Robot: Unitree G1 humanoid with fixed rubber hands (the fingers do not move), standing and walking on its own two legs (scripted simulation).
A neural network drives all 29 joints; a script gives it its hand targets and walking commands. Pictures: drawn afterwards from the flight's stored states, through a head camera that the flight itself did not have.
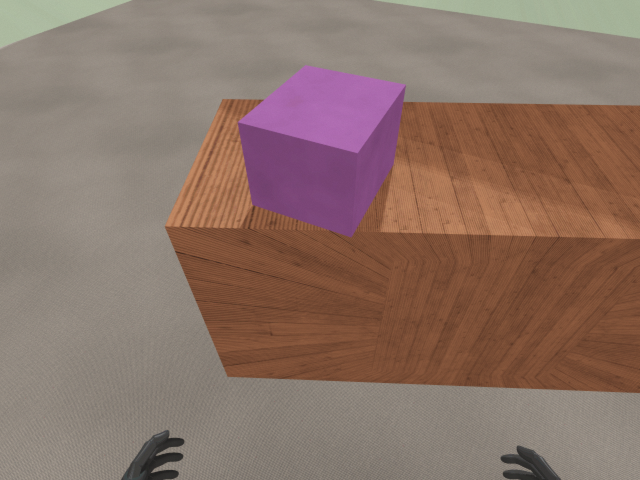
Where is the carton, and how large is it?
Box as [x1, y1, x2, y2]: [238, 65, 405, 237]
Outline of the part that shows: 305,65 238,121 252,204 351,237 393,163 405,85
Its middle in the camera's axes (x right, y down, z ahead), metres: +0.01 -0.18 +0.78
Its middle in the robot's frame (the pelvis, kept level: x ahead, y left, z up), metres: +0.72 +0.00 +0.03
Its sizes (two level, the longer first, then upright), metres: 0.259 0.222 0.190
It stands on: a pedestal, 0.69 m high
